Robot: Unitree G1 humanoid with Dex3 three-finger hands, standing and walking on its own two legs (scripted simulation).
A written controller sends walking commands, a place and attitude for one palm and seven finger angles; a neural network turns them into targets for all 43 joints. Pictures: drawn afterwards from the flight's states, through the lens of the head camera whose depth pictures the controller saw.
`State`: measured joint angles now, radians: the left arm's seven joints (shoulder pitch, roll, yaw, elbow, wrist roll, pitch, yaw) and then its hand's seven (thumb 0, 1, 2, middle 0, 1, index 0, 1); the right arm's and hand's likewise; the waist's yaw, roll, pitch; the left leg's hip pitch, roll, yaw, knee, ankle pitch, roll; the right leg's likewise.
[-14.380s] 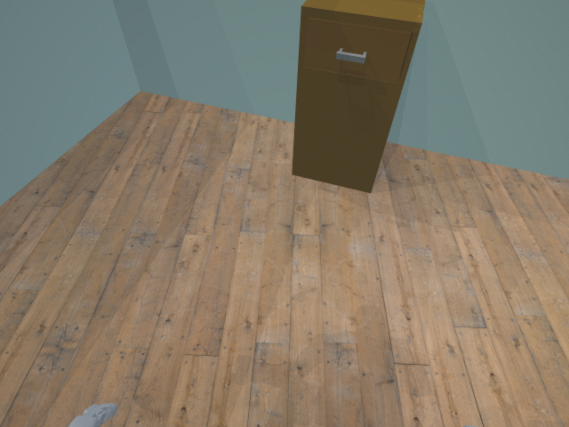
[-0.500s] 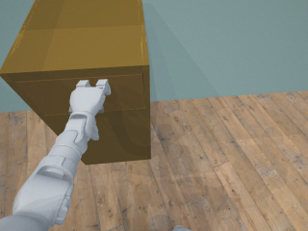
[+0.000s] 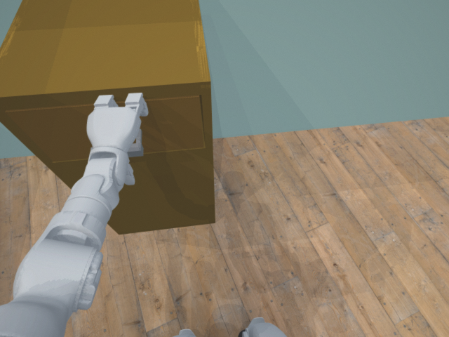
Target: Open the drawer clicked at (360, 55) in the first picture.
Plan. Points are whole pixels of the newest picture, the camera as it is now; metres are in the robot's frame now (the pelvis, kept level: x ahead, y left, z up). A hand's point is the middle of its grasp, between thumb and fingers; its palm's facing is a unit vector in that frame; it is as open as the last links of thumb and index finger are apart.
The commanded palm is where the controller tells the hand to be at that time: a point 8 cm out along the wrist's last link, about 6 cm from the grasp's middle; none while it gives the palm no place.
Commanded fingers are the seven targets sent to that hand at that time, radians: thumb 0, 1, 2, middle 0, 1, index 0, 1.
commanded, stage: re-aim the fingers above the handle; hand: left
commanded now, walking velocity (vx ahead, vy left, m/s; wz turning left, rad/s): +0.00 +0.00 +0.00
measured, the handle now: (118, 143) +0.52 +0.21 -0.04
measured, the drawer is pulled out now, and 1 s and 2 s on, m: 0.00 0.00 0.00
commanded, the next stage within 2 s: lower the fingers behind the handle in 1.06 s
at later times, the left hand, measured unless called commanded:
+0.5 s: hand (122, 152) +0.46 +0.18 +0.01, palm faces +0.01 -0.05 -1.00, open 13.8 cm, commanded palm +0.44 +0.19 +0.07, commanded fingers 0.00 -0.50 0.30 -0.30 -1.20 -0.30 -1.20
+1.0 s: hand (114, 152) +0.46 +0.19 +0.01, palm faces +0.03 -0.03 -1.00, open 13.8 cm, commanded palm +0.44 +0.20 +0.08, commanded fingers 0.00 -0.50 0.30 -0.30 -1.20 -0.30 -1.20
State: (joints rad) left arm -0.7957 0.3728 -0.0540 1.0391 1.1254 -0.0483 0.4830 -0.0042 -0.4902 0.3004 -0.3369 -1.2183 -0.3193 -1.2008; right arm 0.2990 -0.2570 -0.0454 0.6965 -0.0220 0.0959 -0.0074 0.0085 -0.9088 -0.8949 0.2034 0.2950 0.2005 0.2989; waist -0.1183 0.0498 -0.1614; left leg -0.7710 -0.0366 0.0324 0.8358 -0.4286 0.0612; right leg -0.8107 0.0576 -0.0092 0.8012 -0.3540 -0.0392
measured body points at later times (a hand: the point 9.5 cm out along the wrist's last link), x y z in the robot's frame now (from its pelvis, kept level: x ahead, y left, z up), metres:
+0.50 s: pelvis +0.00 +0.00 +0.00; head +0.10 +0.01 +0.44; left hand +0.46 +0.18 +0.06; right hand +0.06 -0.27 -0.13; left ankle -0.03 +0.08 -0.70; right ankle +0.01 -0.10 -0.70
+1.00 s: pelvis +0.01 +0.00 +0.01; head +0.10 -0.01 +0.45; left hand +0.46 +0.19 +0.07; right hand +0.05 -0.28 -0.13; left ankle -0.03 +0.08 -0.70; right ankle +0.01 -0.10 -0.70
